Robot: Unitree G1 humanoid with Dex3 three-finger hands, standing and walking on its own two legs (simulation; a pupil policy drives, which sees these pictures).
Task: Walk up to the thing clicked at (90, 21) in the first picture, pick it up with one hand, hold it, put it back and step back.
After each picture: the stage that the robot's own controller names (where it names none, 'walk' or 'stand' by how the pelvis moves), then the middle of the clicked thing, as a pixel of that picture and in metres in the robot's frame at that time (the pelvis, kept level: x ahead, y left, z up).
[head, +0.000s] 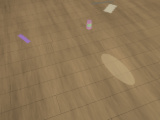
stand; (89, 24) +1.79 -0.06 -0.72
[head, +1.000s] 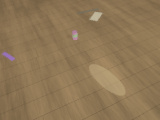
walk; (74, 35) +1.66 +0.25 -0.71
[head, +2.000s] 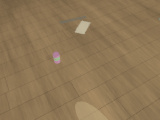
walk; (56, 57) +1.09 +0.36 -0.71
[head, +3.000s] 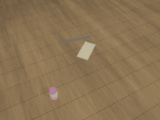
walk; (53, 93) +0.68 +0.27 -0.70
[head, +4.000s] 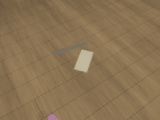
walk; out of the picture +0.41 +0.21 -0.69
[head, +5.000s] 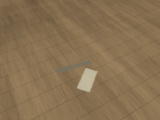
stand; out of the picture +0.33 +0.23 -0.72
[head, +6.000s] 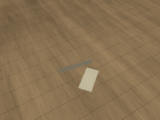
stand; out of the picture +0.32 +0.22 -0.73
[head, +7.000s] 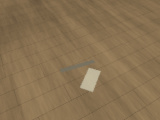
stand; out of the picture +0.34 +0.22 -0.73
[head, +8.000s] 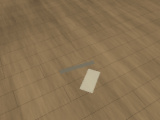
stand; out of the picture +0.33 +0.22 -0.73
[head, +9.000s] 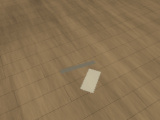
stand; out of the picture +0.32 +0.22 -0.73
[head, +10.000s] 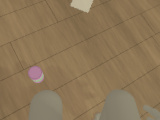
go down; (36, 75) +0.41 +0.21 -0.40
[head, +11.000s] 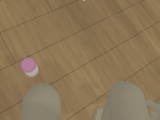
go down; (30, 67) +0.43 +0.22 -0.32
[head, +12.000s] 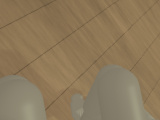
close in; out of the picture +0.42 +0.26 -0.23
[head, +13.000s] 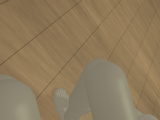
close; out of the picture +0.41 +0.27 -0.23
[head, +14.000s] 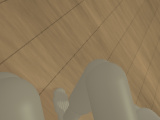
lift; out of the picture +0.39 +0.25 -0.23
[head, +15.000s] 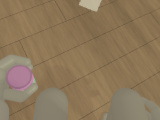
lift; (23, 81) +0.32 +0.21 -0.05
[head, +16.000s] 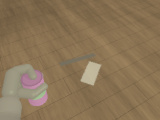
hold; (35, 88) +0.33 +0.18 +0.03
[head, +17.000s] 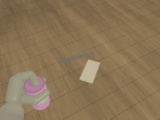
hold; (37, 93) +0.32 +0.18 +0.00
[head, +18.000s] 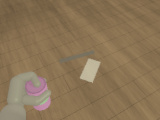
crouch; (38, 94) +0.32 +0.17 -0.01
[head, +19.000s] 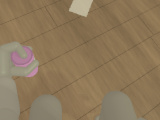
crouch; (25, 62) +0.41 +0.19 -0.09
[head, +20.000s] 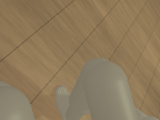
lower; out of the picture +0.43 +0.27 -0.23
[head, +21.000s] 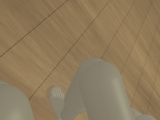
lower; out of the picture +0.43 +0.28 -0.23
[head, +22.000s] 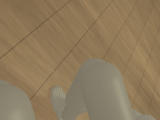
lower; out of the picture +0.43 +0.27 -0.23
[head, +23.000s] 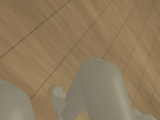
lower; out of the picture +0.43 +0.27 -0.23
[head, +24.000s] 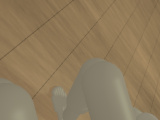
loosen; out of the picture +0.42 +0.27 -0.23
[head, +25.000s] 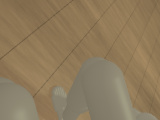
withdraw; out of the picture +0.42 +0.26 -0.23
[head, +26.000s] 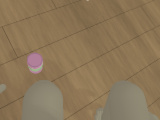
walk; (35, 63) +0.44 +0.20 -0.30
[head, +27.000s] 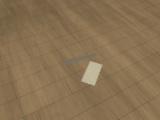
stand; out of the picture +0.36 +0.17 -0.65
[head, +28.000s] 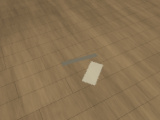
stand; out of the picture +0.37 +0.19 -0.67
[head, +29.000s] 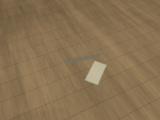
stand; out of the picture +0.38 +0.18 -0.68
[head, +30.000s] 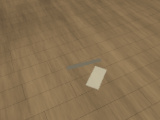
walk; out of the picture +0.38 +0.19 -0.72
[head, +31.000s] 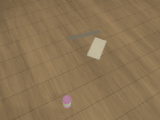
walk; (67, 101) +0.50 +0.10 -0.70
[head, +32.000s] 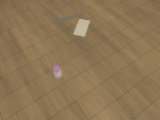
walk; (57, 71) +0.76 +0.25 -0.68
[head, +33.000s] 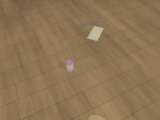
stand; (69, 65) +1.00 +0.18 -0.70
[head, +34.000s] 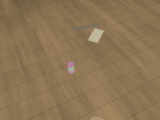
stand; (70, 67) +1.00 +0.15 -0.72
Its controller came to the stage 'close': yes
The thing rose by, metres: 0.72
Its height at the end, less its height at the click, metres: +0.00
